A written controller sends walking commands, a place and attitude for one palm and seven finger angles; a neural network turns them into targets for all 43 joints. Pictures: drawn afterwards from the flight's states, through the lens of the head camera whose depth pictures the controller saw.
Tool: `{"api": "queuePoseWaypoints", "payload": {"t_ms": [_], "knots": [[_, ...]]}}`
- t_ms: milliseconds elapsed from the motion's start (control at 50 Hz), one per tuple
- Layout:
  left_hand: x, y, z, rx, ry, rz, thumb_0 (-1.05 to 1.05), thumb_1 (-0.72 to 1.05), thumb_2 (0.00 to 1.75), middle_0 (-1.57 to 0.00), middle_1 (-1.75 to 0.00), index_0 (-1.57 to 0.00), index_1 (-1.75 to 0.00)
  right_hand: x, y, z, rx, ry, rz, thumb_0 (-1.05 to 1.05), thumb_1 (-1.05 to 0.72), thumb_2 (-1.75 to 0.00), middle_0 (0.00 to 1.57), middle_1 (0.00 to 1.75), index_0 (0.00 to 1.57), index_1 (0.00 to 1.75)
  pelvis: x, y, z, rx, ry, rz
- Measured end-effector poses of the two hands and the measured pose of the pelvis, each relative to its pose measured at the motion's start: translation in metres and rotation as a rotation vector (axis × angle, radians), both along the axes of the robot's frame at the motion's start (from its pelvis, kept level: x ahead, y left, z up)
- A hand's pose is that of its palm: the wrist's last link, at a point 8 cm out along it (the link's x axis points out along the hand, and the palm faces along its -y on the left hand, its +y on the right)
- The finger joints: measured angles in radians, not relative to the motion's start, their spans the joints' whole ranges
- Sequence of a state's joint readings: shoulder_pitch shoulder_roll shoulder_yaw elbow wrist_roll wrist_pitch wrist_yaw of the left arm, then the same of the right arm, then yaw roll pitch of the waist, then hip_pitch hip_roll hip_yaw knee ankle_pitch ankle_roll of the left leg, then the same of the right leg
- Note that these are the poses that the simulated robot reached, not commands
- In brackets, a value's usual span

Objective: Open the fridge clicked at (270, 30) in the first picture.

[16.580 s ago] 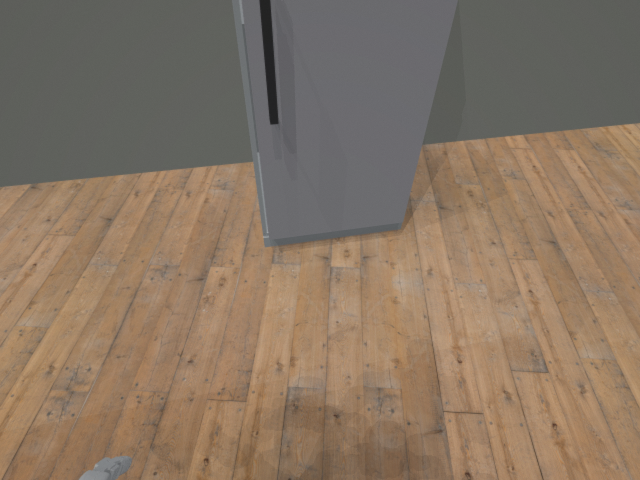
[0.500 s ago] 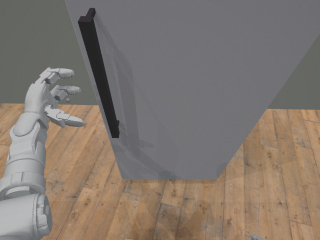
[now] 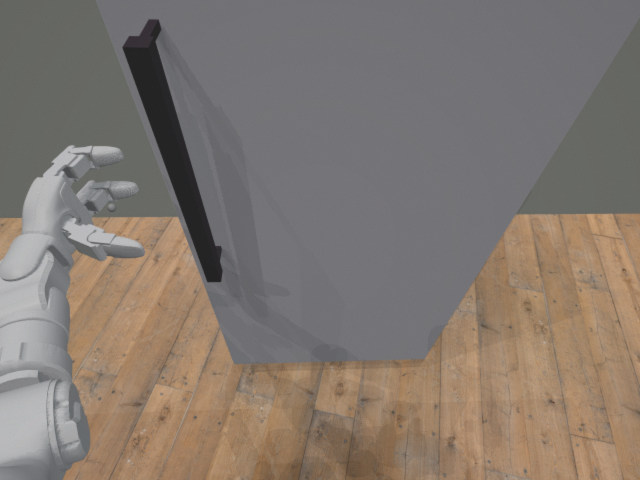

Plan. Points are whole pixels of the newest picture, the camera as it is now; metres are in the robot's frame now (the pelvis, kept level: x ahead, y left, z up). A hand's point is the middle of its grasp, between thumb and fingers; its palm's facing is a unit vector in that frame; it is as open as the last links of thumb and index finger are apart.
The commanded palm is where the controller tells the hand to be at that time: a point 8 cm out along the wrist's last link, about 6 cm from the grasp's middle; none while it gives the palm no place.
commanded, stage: move the hooked fingers beside the handle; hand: left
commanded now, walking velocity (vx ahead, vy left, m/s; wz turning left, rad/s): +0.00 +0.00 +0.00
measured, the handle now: (191, 182) +0.48 +0.18 +0.10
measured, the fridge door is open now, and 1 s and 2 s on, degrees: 0 0 0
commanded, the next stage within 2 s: feel for the door with the fingertips in 1.00 s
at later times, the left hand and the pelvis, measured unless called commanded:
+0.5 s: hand (126, 191) +0.43 +0.24 +0.13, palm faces +0.07 -1.00 -0.01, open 14.0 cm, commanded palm +0.40 +0.29 +0.13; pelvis -0.01 +0.01 +0.00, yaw +0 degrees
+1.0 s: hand (129, 200) +0.42 +0.24 +0.12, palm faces +0.04 -1.00 +0.00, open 14.0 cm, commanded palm +0.39 +0.29 +0.12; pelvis -0.01 +0.01 +0.00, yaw +1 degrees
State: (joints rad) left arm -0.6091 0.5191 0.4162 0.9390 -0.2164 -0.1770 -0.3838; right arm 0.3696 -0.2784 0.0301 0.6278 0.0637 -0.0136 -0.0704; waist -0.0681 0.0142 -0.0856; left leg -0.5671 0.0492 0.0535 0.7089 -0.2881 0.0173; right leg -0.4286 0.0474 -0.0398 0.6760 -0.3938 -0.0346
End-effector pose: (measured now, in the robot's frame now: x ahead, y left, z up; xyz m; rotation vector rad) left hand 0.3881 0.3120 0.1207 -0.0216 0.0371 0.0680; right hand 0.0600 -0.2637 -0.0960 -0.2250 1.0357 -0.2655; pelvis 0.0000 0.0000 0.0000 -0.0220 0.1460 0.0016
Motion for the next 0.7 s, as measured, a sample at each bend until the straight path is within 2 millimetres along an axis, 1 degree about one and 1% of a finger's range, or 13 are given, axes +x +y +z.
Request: {"api": "queuePoseWaypoints", "payload": {"t_ms": [40,80,140,200,280,340,380,480,540,620,700], "knots": [[-0.005,0.003,-0.001,0.013,-0.004,0.003,-0.01,-0.50,0.30,-0.30,-1.20,-0.29,-1.20,0.003,0.000,0.001,-0.006,-0.004,0.009,0.01,-0.91,-0.90,0.20,0.30,0.20,0.30,-0.001,0.001,0.000,-0.003,-0.001,0.006],[-0.008,0.003,0.001,0.027,-0.032,-0.002,-0.01,-0.50,0.30,-0.29,-1.20,-0.29,-1.20,0.006,0.001,0.001,-0.012,-0.007,0.022,0.01,-0.91,-0.90,0.20,0.30,0.20,0.30,-0.003,0.002,-0.001,-0.007,-0.003,0.012],[-0.009,-0.004,0.008,0.030,-0.078,-0.025,-0.01,-0.50,0.30,-0.29,-1.20,-0.29,-1.20,0.012,0.003,0.000,-0.018,-0.014,0.041,0.01,-0.91,-0.90,0.20,0.30,0.20,0.30,-0.006,0.004,-0.002,-0.012,-0.009,0.024],[-0.003,-0.015,0.011,0.011,-0.080,-0.054,-0.01,-0.50,0.30,-0.29,-1.20,-0.29,-1.20,0.017,0.007,0.000,-0.018,-0.027,0.055,0.01,-0.91,-0.90,0.20,0.30,0.20,0.30,-0.009,0.006,-0.002,-0.013,-0.010,0.031],[0.009,-0.025,0.002,-0.008,-0.009,-0.059,-0.01,-0.51,0.30,-0.30,-1.20,-0.30,-1.20,0.021,0.013,0.000,-0.012,-0.049,0.063,0.01,-0.91,-0.90,0.20,0.30,0.20,0.30,-0.012,0.008,-0.003,-0.011,-0.002,0.032],[0.015,-0.026,-0.005,0.000,0.018,-0.036,-0.01,-0.50,0.30,-0.30,-1.20,-0.30,-1.20,0.017,0.016,0.000,-0.005,-0.053,0.061,0.01,-0.91,-0.90,0.20,0.30,0.21,0.30,-0.014,0.009,-0.004,-0.009,0.009,0.025],[0.018,-0.025,-0.005,0.009,-0.004,-0.014,-0.01,-0.50,0.30,-0.30,-1.20,-0.30,-1.20,0.012,0.018,-0.001,0.000,-0.045,0.053,0.01,-0.91,-0.90,0.20,0.30,0.21,0.30,-0.014,0.010,-0.005,-0.009,0.014,0.017],[0.017,-0.018,0.010,0.039,-0.093,0.005,-0.01,-0.50,0.30,-0.30,-1.20,-0.30,-1.20,-0.005,0.019,-0.006,0.015,-0.002,0.021,0.01,-0.91,-0.90,0.20,0.30,0.21,0.30,-0.008,0.011,-0.004,-0.008,0.012,0.003],[0.015,-0.017,0.014,0.038,-0.082,-0.020,-0.01,-0.50,0.30,-0.29,-1.20,-0.29,-1.20,-0.013,0.018,-0.008,0.020,0.027,0.006,0.01,-0.91,-0.90,0.20,0.30,0.21,0.30,-0.005,0.011,-0.004,-0.009,0.005,0.005],[0.012,-0.018,0.003,0.020,-0.007,-0.047,-0.01,-0.50,0.30,-0.29,-1.20,-0.29,-1.20,-0.015,0.016,-0.009,0.019,0.046,0.002,0.01,-0.91,-0.90,0.20,0.30,0.21,0.30,-0.003,0.012,-0.003,-0.009,0.002,0.009],[0.007,-0.020,-0.008,0.012,0.008,-0.032,-0.01,-0.50,0.30,-0.30,-1.20,-0.29,-1.20,-0.011,0.014,-0.007,0.009,0.037,0.010,0.01,-0.91,-0.90,0.20,0.30,0.21,0.30,-0.005,0.012,-0.003,-0.008,0.003,0.010]]}}
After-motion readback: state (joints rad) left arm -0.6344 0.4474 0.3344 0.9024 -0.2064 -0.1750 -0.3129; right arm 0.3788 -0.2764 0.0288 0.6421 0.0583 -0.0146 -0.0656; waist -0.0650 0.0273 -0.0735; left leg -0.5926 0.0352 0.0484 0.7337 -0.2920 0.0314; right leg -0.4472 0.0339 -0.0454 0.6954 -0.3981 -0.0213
